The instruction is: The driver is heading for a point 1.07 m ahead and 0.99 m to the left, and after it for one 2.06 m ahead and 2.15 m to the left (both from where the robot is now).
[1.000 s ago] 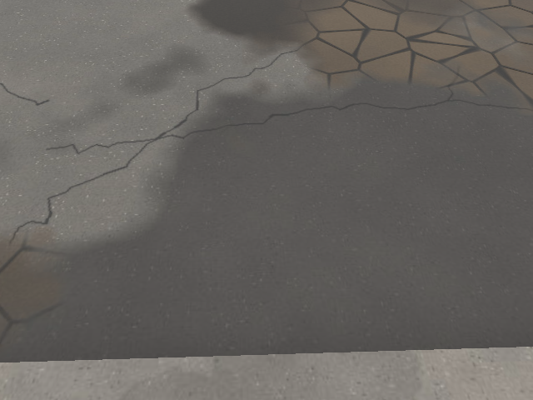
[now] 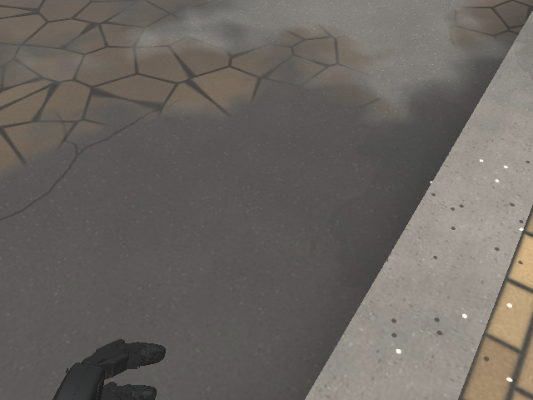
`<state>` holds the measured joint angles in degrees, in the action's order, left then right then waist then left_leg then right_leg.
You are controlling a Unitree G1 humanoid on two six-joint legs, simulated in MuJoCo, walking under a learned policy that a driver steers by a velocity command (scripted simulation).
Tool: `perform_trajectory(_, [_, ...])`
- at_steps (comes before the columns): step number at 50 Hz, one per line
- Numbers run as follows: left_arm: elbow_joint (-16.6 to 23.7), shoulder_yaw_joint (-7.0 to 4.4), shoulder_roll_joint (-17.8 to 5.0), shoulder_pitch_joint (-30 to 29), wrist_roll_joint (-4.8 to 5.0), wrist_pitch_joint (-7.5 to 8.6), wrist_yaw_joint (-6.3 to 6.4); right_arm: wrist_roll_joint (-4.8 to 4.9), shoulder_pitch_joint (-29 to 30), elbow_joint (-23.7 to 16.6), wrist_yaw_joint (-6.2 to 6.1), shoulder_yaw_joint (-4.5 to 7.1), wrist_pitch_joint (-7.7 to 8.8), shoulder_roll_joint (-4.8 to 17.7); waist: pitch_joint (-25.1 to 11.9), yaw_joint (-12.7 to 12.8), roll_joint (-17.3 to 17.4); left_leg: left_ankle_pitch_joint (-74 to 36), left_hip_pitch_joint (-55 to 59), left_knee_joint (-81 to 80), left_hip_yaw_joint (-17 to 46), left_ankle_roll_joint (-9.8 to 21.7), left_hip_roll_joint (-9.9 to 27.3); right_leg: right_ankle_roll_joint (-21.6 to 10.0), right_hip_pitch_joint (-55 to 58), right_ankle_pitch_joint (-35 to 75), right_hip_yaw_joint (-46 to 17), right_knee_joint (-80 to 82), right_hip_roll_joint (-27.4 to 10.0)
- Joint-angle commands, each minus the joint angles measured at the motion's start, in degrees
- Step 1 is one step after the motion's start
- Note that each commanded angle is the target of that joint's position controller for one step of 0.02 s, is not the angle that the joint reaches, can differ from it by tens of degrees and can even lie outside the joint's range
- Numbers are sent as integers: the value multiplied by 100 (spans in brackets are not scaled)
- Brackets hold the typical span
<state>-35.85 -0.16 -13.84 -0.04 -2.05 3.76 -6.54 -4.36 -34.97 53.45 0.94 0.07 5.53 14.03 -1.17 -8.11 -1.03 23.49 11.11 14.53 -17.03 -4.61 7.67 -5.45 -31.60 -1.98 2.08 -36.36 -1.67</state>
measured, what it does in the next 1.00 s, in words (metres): walks ahead, turning left: left foot, then right foot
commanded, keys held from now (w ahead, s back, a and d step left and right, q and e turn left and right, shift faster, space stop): q+shift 1.00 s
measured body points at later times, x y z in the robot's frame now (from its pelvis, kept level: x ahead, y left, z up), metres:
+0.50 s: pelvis +0.13 +0.01 +0.00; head +0.13 +0.02 +0.45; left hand +0.20 +0.33 -0.07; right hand +0.34 -0.18 -0.09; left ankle +0.06 +0.09 -0.71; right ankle +0.12 -0.12 -0.72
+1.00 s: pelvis +0.18 +0.03 -0.01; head +0.19 +0.05 +0.44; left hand +0.01 +0.26 -0.12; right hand +0.51 +0.01 -0.08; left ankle +0.07 +0.09 -0.63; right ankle +0.24 -0.08 -0.72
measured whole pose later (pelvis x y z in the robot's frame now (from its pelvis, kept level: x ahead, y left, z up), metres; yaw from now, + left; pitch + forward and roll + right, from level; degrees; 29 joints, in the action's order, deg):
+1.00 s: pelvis +0.18 +0.03 -0.01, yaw +47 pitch +3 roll -3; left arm -40.7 -1.1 -17.1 21.2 -1.4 4.7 1.8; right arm -6.2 -7.7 34.0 3.9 2.2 3.6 19.2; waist -0.6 4.4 3.4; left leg 27.1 -37.9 79.9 7.0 -3.5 -2.1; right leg -1.6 -19.5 -25.4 6.6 -42.4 1.1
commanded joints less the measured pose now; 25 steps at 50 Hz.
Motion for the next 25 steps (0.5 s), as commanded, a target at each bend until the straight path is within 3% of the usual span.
perform_trajectory(1, [-498, -410, -1122, 2187, -311, -30, 411, 651, 595, -329, -57, 321, -20, 1269, -386, 1760, 328, -4260, -3342, 3261, 206, 661, 20, -311, 4504, 2604, -275, 88, -328])
perform_trajectory(2, [-468, -450, -1398, 2651, -212, -67, 519, 770, -362, -530, -49, -1, -59, 31, -2077, 1349, -956, 1717, -4713, 5948, 1014, 360, -573, -1304, 6422, 6799, -2161, -592, -2696])
perform_trajectory(3, [-750, -457, -1099, 4096, -422, 52, 440, -105, -573, -438, 392, -63, 129, -19, -3904, 1782, -952, 1399, -3894, 5259, 2756, 550, -452, -1964, 6291, 4665, -2637, 376, -2440])
perform_trajectory(4, [-1052, -667, -1496, 3361, -184, 235, 450, 66, 1308, -915, 384, 156, 203, 391, -751, 1561, -1054, 1165, -5073, 5914, 2050, 524, -523, -1488, 4299, 3619, -1976, 1019, -1861])
perform_trajectory(5, [-927, -639, -1244, 2513, 143, 250, 493, 73, 1301, -819, 233, 197, 206, 565, -512, 1186, -690, 1132, -5049, 5949, 1778, 439, -98, -1252, 3411, 2559, -1258, 1224, -1868])
perform_trajectory(6, [-722, -526, -777, 1908, 182, 211, 572, 16, 809, -584, 145, 133, 136, 359, -502, 854, -486, 1047, -4636, 5758, 1919, 462, 112, -1168, 2738, 2116, -936, 1513, -1802])
perform_trajectory(7, [-608, -404, -517, 1572, 145, 236, 598, 23, 726, -526, 112, 33, 94, 16, -186, 571, -251, 561, -3993, 5669, 2011, 456, 241, -1018, 1626, 2219, -701, 1924, -1800])
perform_trajectory(9, [-278, -412, -454, 991, -8, 258, 752, 93, 853, -671, 163, 24, -16, -116, -427, 298, -144, -94, -3422, 5646, 1885, 373, 50, -1143, 993, 1965, -297, 2503, -1826])
perform_trajectory(10, [-204, -459, -592, 707, -151, 306, 833, 115, 717, -654, 277, 28, -30, -219, -425, 188, -215, -647, -2998, 5852, 1737, 372, -91, -1077, 558, 1759, 286, 2538, -1533])
perform_trajectory(11, [-123, -480, -615, 467, -252, 330, 878, 141, 654, -652, 371, 68, -38, -158, -307, 114, -190, -905, -2862, 5930, 1691, 359, -187, -1011, 291, 1632, 623, 2567, -1474])
perform_trajectory(12, [-135, -477, -577, 450, -274, 343, 920, 128, 786, -763, 435, 117, -39, -56, -199, 136, -180, -1029, -2928, 5825, 1735, 355, -159, -931, 318, 1457, 789, 2544, -1482])
perform_trajectory(14, [-210, -499, -553, 643, -283, 302, 979, 132, 1116, -1085, 464, 172, -41, 132, -54, 282, -179, -1037, -3602, 6146, 2263, 387, -11, -979, 972, 1662, 551, 2382, -1946])
perform_trajectory(16, [-194, -576, -734, 771, -258, 301, 1024, 119, 1468, -1355, 441, 208, -60, 258, -37, 471, -72, -874, -4162, 5906, 2340, 357, 65, -1013, 1777, 1772, 600, 2123, -2097])
perform_trajectory(17, [-171, -614, -825, 833, -240, 315, 1072, 73, 1636, -1463, 455, 214, -80, 267, -52, 600, -18, -821, -4301, 5670, 2226, 332, 70, -1005, 2070, 1833, 723, 1973, -2056])
perform_trajectory(18, [-175, -654, -976, 833, -122, 348, 1111, 21, 1869, -1572, 515, 184, -108, 170, 70, 645, 117, -616, -4255, 4273, 1775, 282, 101, -790, 2233, 1373, 1144, 1976, -1733])
perform_trajectory(19, [-63, -750, -1208, 917, -219, 326, 1167, -22, 1855, -1600, 564, 171, -143, 37, -47, 812, -131, -793, -3718, 4627, 1528, 276, -48, -765, 2085, 1729, 1113, 1728, -1737])
perform_trajectory(21, [44, -826, -1380, 890, -304, 305, 1195, 66, 1801, -1730, 624, 260, -179, 180, -107, 849, -190, -527, -3587, 4258, 1415, 301, -109, -624, 2332, 1858, 1119, 1466, -1973])
perform_trajectory(24, [39, -846, -1443, 972, -279, 269, 1171, 201, 1665, -1778, 534, 434, -112, 440, -188, 889, -164, -544, -3169, 2974, 1220, 447, -301, -218, 2776, 1663, 1171, 571, -2134])
perform_trajectory(25, [-53, -769, -1237, 1078, -99, 221, 1143, 301, 1429, -1661, 481, 552, 13, 613, -178, 742, 209, -1102, -2649, 1567, 747, 671, -741, -4, 2693, 1210, 1486, -151, -1722])
Keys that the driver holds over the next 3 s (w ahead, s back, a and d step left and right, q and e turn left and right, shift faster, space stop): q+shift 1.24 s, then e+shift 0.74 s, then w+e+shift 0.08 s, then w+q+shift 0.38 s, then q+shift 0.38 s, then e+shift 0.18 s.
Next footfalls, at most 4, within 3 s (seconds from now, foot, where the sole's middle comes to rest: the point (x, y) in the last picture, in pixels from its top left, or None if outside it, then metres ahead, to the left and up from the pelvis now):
0.50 left None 0.09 0.11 -0.76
0.86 right None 0.27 -0.05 -0.76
1.20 left None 0.09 0.12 -0.76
1.86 right None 0.42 0.11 -0.91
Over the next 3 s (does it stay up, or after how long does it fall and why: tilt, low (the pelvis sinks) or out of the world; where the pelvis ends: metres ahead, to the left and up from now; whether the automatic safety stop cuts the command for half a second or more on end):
stays up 0.55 0.51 -0.15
